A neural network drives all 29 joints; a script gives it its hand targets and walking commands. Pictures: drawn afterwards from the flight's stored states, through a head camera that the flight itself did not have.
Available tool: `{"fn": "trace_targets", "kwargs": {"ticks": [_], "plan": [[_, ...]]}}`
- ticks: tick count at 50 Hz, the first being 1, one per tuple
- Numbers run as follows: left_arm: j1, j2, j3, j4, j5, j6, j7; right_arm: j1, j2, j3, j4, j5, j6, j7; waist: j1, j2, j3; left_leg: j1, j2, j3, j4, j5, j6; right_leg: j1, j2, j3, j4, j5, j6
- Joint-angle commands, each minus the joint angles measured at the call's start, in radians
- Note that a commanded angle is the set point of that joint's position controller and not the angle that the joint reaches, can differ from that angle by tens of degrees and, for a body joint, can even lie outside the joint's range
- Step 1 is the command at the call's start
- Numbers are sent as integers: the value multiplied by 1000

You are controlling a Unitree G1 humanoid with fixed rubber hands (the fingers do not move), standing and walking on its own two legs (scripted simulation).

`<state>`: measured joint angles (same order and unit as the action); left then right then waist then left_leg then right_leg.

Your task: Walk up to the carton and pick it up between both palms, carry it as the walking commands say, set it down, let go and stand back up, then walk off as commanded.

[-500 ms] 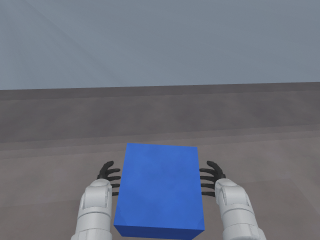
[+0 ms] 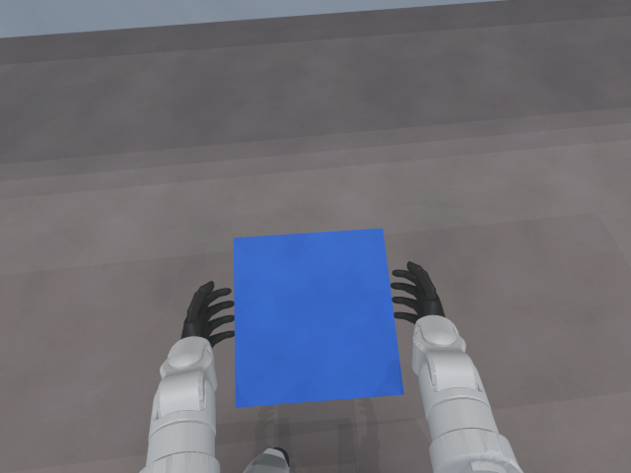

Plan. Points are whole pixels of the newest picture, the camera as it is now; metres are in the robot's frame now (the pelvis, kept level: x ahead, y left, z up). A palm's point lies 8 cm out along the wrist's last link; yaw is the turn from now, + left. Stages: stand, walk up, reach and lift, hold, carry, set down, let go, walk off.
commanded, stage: set down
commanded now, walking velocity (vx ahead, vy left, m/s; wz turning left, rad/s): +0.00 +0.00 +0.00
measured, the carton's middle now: (313, 316) +0.35 +0.09 -0.15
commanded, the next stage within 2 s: none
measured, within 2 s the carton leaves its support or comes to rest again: neither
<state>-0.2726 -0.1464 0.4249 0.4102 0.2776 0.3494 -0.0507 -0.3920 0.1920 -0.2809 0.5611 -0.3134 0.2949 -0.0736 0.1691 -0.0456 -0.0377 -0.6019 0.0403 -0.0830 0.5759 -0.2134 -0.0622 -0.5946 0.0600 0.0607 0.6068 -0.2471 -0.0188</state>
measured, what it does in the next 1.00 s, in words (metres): lowers itself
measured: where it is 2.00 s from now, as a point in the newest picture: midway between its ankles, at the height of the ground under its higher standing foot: outside the picture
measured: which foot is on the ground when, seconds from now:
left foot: down 0.00-1.00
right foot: down 0.00-1.00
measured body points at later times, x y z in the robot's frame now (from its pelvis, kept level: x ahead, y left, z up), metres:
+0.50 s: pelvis -0.06 +0.03 -0.09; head +0.12 +0.07 +0.32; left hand +0.32 +0.25 -0.15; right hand +0.37 -0.05 -0.14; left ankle +0.03 +0.17 -0.72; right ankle +0.02 -0.10 -0.72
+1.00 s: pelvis -0.05 +0.02 -0.16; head +0.17 +0.05 +0.23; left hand +0.34 +0.24 -0.25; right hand +0.39 -0.05 -0.25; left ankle +0.03 +0.17 -0.72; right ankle +0.02 -0.10 -0.72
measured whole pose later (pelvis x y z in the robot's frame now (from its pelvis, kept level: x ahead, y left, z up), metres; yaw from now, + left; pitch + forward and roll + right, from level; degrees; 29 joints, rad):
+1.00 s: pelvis -0.05 +0.02 -0.16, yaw +1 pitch +42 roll +0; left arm -0.67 -0.08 0.44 0.55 0.18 0.29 0.12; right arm -0.73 0.14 -0.34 0.65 -0.20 0.23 -0.23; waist 0.08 -0.07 -0.26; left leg -1.69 -0.04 -0.10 1.37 -0.41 -0.06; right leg -1.67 0.08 0.08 1.40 -0.46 0.03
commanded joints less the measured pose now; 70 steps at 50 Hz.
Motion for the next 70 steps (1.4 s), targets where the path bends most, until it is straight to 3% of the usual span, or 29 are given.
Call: {"fn": "trace_targets", "kwargs": {"ticks": [1,5,6,7,10,14,21,25,30,32,35,41,43,48,50,51,56,57,58,59,61,65,70], "plan": [[-617,-694,-539,-19,-126,-88,-288,-308,921,406,79,54,-67,207,-60,-30,-569,9,-166,128,112,252,64,166,48,49,-14,308,47],[-679,-685,-485,54,-111,-117,-304,-491,949,462,40,98,-93,213,1,-84,-637,-135,-157,135,168,122,84,136,49,46,67,189,54],[-694,-683,-479,61,-108,-126,-305,-536,961,491,29,118,-101,218,30,-82,-672,-149,-157,137,184,122,86,120,50,46,91,180,53],[-710,-707,-483,81,-112,-129,-307,-575,954,502,19,124,-108,223,28,-81,-712,-145,-156,134,202,108,85,84,56,35,115,143,52],[-749,-758,-527,77,-134,-136,-298,-702,933,576,-43,177,-125,243,69,-51,-845,-95,-154,122,259,143,73,-42,75,10,201,89,41],[-822,-832,-608,48,-170,-107,-277,-786,905,613,-66,202,-111,271,55,6,-1023,-41,-159,113,324,129,49,-202,102,-32,293,0,25],[-936,-973,-659,104,-189,-21,-240,-791,864,440,147,144,-44,351,-78,93,-972,-40,-156,42,366,-46,14,-551,123,-81,398,-180,-18],[-924,-955,-589,172,-155,-14,-238,-768,918,387,206,132,-15,366,-78,60,-974,-153,-162,82,422,-1,22,-563,107,-56,407,-146,-4],[-940,-927,-552,171,-149,-39,-229,-786,926,394,242,171,-21,367,-16,49,-961,-243,-173,98,458,72,31,-588,107,-47,458,-74,5],[-938,-934,-549,181,-160,-52,-223,-833,901,410,205,194,-43,361,-2,56,-993,-245,-177,91,487,111,30,-635,114,-57,494,-54,4],[-931,-931,-535,200,-167,-73,-217,-873,889,431,160,201,-76,334,-7,23,-1041,-288,-182,87,545,142,32,-676,121,-70,541,-26,10],[-972,-916,-579,158,-218,-94,-203,-853,881,451,130,198,-99,275,-65,-19,-1128,-347,-185,89,628,150,22,-705,133,-99,603,-3,27],[-1003,-890,-598,137,-235,-94,-203,-847,894,463,130,201,-93,257,-70,-19,-1159,-378,-188,97,650,136,19,-692,132,-99,619,-4,32],[-1010,-832,-633,116,-258,-91,-202,-854,936,550,78,237,-79,220,-43,-3,-1298,-462,-197,133,721,153,17,-634,134,-79,675,52,52],[-990,-813,-621,123,-250,-87,-201,-879,927,578,67,258,-75,212,1,12,-1299,-504,-201,150,744,152,15,-634,132,-64,694,56,55],[-992,-809,-611,135,-247,-83,-203,-885,915,580,70,258,-71,207,8,17,-1284,-534,-201,155,752,138,15,-631,130,-59,700,50,54],[-1035,-775,-558,155,-253,-90,-202,-952,906,583,80,272,-70,186,27,-23,-1211,-635,-199,161,795,77,25,-665,129,-58,735,-3,61],[-1061,-769,-553,163,-263,-92,-205,-956,908,571,90,266,-70,180,5,-44,-1196,-661,-196,163,810,64,26,-666,127,-61,737,-10,64],[-1059,-755,-530,184,-254,-93,-207,-969,906,567,104,265,-71,175,22,-51,-1171,-692,-193,167,817,45,28,-670,126,-57,741,-24,66],[-1065,-753,-523,203,-251,-92,-210,-967,891,544,116,252,-74,170,4,-52,-1144,-706,-192,166,825,30,26,-693,127,-61,745,-38,66],[-1102,-729,-493,212,-244,-100,-216,-990,889,525,132,240,-78,160,12,-74,-1139,-753,-189,169,844,7,29,-693,128,-59,758,-52,69],[-1161,-693,-463,214,-246,-108,-223,-1041,867,493,139,220,-85,137,-1,-102,-1158,-801,-184,176,886,-23,28,-698,132,-71,792,-75,76],[-1236,-688,-483,181,-260,-99,-210,-1110,852,484,122,243,-83,126,5,-65,-1231,-764,-187,180,913,-33,23,-750,150,-103,854,-114,72]]}}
